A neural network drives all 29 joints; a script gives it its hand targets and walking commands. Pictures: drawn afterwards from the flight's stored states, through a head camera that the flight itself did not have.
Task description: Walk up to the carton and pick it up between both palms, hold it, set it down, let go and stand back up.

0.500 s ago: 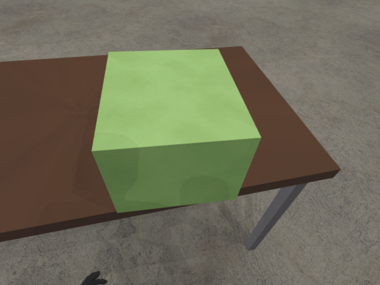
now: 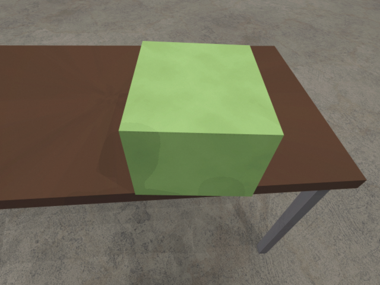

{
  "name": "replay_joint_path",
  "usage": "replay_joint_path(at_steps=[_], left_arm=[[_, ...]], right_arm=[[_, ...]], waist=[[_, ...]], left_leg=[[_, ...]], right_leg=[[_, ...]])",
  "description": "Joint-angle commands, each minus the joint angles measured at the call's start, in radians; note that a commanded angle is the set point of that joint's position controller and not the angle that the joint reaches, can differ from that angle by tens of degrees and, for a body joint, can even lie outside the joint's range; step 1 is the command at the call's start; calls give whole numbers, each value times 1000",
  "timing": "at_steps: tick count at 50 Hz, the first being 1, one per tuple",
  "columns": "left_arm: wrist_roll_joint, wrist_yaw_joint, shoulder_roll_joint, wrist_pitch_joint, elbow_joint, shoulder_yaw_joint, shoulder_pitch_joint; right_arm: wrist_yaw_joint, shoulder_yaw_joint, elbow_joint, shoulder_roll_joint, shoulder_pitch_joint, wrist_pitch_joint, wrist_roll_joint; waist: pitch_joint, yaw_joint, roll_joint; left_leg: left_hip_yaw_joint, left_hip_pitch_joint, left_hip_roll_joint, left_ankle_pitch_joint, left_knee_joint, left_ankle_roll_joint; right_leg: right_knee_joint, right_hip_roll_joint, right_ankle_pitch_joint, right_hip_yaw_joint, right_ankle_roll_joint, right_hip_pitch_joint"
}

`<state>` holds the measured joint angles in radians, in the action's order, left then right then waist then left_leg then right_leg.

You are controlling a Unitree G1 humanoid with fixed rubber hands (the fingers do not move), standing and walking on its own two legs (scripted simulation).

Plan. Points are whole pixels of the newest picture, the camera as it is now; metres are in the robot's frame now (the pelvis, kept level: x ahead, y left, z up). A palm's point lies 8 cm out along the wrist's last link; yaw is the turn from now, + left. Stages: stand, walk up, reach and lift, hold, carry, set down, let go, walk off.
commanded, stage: walk up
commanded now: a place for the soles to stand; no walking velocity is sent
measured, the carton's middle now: (195, 116) +0.49 +0.01 +0.08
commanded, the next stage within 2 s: none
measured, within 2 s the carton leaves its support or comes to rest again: neither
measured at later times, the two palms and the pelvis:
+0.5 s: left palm out of the picture +0.05 +0.26 -0.14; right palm out of the picture +0.09 -0.25 -0.12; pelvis +0.00 -0.01 -0.01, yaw +6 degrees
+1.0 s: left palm out of the picture -0.01 +0.22 -0.14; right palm out of the picture +0.15 -0.23 -0.12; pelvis +0.01 -0.03 +0.00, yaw +14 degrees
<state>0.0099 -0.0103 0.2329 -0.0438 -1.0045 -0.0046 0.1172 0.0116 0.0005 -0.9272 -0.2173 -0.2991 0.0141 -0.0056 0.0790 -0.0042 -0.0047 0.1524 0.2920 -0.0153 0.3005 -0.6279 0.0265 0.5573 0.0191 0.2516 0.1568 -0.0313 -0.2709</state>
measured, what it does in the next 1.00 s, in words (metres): stands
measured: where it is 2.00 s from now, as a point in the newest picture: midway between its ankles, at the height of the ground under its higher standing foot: outside the picture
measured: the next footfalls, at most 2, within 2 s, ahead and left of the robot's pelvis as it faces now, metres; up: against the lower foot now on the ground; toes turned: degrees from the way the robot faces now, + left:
none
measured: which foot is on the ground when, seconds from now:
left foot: down 0.00-1.00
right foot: down 0.00-1.00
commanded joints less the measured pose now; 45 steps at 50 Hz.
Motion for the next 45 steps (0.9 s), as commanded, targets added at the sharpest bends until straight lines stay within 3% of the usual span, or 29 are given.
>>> replay_joint_path(at_steps=[1,7,11,14,16,18,20,22,24,25,27,29,30,31,32,33,34,35,36,37,39,40,41,42,43,44,45], left_arm=[[5,-3,146,24,88,22,-15],[3,-8,179,23,95,24,-15],[3,-8,190,12,103,26,-34],[5,-3,177,3,112,24,-46],[8,3,166,0,118,21,-37],[10,7,154,1,123,17,-14],[13,8,150,8,125,15,13],[11,6,166,19,123,19,38],[9,0,197,25,115,24,59],[8,-4,218,24,110,29,71],[11,-13,231,23,119,36,38],[16,-11,218,22,135,36,1],[20,-6,208,20,142,32,-22],[25,3,190,17,144,25,-36],[27,13,153,10,143,12,-22],[24,22,111,-2,138,-5,18],[17,20,119,-17,134,-5,35],[15,13,120,-22,138,-2,37],[15,10,114,-17,140,-5,33],[10,11,106,-6,128,-11,55],[2,10,120,21,86,-7,157],[4,4,137,33,75,-2,176],[10,-1,165,43,75,8,165],[11,-3,190,46,82,15,118],[4,0,190,42,90,16,72],[-9,6,175,35,85,12,47],[-17,11,158,30,83,9,40]], right_arm=[[9,-44,91,-180,-17,20,-9],[10,-42,114,-159,-47,16,-1],[13,-45,129,-162,-69,14,4],[15,-52,144,-187,-69,14,0],[16,-57,155,-211,-56,14,-5],[18,-58,167,-229,-36,13,-10],[20,-54,178,-226,-14,12,-13],[20,-46,187,-205,-3,12,-12],[19,-41,195,-176,-8,13,-6],[19,-42,200,-164,-16,12,2],[21,-47,202,-152,-49,5,15],[20,-49,204,-140,-64,-1,19],[16,-46,201,-128,-80,-1,17],[13,-46,195,-127,-105,3,14],[12,-51,185,-152,-121,11,6],[14,-64,184,-207,-115,16,-6],[20,-72,187,-238,-103,14,-15],[26,-71,188,-248,-68,10,-20],[31,-65,186,-236,-32,6,-17],[37,-59,188,-223,5,2,-8],[43,-52,204,-193,71,6,15],[37,-47,203,-170,84,10,21],[27,-38,202,-133,72,16,20],[19,-27,195,-95,39,19,13],[18,-18,179,-72,9,17,11],[21,-15,161,-66,1,11,13],[24,-15,147,-73,13,7,17]], waist=[[-70,21,94],[-95,5,38],[-75,-7,8],[-51,-6,31],[-34,2,79],[-31,16,119],[-45,28,129],[-85,36,109],[-123,35,53],[-137,34,22],[-132,17,-35],[-103,0,-63],[-82,-19,-70],[-69,-37,-40],[-69,-32,70],[-61,-11,159],[-27,-17,149],[13,-11,162],[42,0,174],[28,15,190],[-83,64,193],[-148,70,161],[-204,55,116],[-228,13,44],[-214,-13,10],[-166,-25,12],[-119,-22,9]], left_leg=[[150,184,76,-87,162,-91],[64,144,15,-127,27,-66],[43,127,12,-131,-8,-62],[103,148,30,-147,36,-80],[199,196,56,-116,99,-104],[301,255,82,-56,173,-128],[326,285,79,-41,191,-126],[258,288,38,-95,126,-94],[105,255,-26,-144,-43,-54],[33,239,-44,-86,-139,-37],[-32,221,-26,158,-261,-28],[-47,156,9,209,-237,-41],[-38,79,28,125,-127,-56],[12,11,49,-69,11,-73],[164,-21,107,-272,119,-101],[414,1,194,-308,222,-147],[563,100,228,-135,311,-204],[608,179,244,27,359,-255],[558,184,234,66,365,-263],[462,140,214,0,334,-246],[315,19,183,-294,199,-178],[249,2,153,-418,127,-140],[184,11,118,-487,67,-104],[111,28,66,-402,38,-73],[61,12,20,-217,37,-59],[32,-35,7,-106,68,-56],[45,-51,13,-113,88,-60]], right_leg=[[-107,97,147,-138,-38,157],[-177,184,200,-156,-77,124],[-181,214,216,-123,-92,78],[-122,170,230,-77,-71,61],[-58,120,214,-64,-52,75],[-5,75,178,-69,-35,118],[-12,68,146,-86,-33,168],[-61,111,126,-116,-50,222],[-148,223,127,-162,-95,229],[-192,303,101,-189,-134,220],[-214,423,-25,-208,-206,177],[-198,434,-88,-153,-206,80],[-160,391,-92,-92,-167,11],[-74,311,-69,-23,-107,-39],[89,189,2,46,-46,-67],[192,68,210,32,-1,-107],[236,13,417,-43,13,-87],[277,23,459,-88,13,-70],[266,41,433,-111,14,-87],[208,59,367,-125,16,-96],[6,79,50,-143,12,-14],[-80,91,-113,-159,5,80],[-118,130,-235,-193,-6,176],[-138,177,-279,-232,-25,218],[-165,206,-193,-262,-57,170],[-185,214,-70,-248,-78,81],[-204,193,-8,-242,-78,34]])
